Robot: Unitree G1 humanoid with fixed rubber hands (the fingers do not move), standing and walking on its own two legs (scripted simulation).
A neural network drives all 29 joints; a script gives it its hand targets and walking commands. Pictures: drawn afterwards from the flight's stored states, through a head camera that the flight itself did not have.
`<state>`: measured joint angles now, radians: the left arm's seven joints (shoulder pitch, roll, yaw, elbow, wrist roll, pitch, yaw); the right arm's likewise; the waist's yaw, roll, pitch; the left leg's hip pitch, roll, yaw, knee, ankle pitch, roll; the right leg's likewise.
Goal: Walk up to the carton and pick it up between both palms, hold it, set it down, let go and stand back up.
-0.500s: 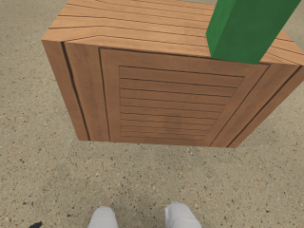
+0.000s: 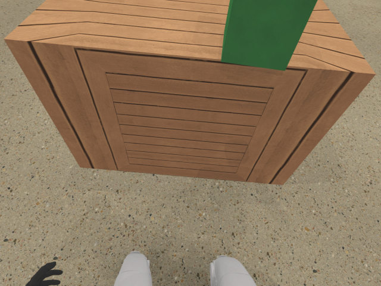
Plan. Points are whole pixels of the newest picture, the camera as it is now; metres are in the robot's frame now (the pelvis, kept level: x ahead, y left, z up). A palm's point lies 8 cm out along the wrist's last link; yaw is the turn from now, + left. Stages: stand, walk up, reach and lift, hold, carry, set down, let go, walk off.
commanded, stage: walk up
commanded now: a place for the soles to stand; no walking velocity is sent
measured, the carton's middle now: (264, 7) +0.80 -0.19 +0.19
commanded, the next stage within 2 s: none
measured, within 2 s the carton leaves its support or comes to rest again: neither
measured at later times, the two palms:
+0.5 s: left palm out of the picture +0.01 +0.25 -0.08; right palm out of the picture +0.13 -0.37 -0.09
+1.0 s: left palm out of the picture +0.10 +0.26 -0.06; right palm out of the picture +0.10 -0.31 -0.06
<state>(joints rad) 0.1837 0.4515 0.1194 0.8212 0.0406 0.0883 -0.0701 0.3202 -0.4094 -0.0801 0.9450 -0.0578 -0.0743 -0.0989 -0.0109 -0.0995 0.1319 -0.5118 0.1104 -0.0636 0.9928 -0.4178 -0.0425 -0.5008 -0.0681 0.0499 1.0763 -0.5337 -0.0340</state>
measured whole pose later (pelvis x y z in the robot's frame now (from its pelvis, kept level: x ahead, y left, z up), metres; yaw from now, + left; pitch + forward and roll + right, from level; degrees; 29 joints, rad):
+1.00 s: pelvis +0.02 -0.03 +0.06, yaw +1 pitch -4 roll +0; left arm 0.08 0.33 0.02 1.12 0.01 -0.05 0.00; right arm 0.10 -0.32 -0.02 1.10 -0.01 -0.01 0.02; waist -0.01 0.01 0.08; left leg -0.23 0.02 0.05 0.61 -0.32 0.01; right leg -0.25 -0.01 -0.01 0.59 -0.28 0.00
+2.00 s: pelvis +0.16 -0.14 +0.04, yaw -5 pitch -4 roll +1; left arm 0.19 0.40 0.08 0.93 0.04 0.05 -0.06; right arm 0.35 -0.36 -0.06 1.00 -0.04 -0.09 -0.02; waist -0.05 -0.10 0.06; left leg -0.31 0.02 0.07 0.79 -0.41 0.01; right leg -0.51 0.04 0.07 1.07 -0.44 -0.03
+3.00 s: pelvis +0.21 -0.18 +0.04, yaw +2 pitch -4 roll -1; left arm 0.11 0.38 0.04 1.09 0.01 -0.02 0.02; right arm 0.06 -0.34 -0.04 1.05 -0.01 0.00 -0.01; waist 0.02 0.02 0.16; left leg -0.33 -0.01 -0.01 0.84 -0.43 0.02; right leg -0.36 0.00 0.03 0.79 -0.36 0.03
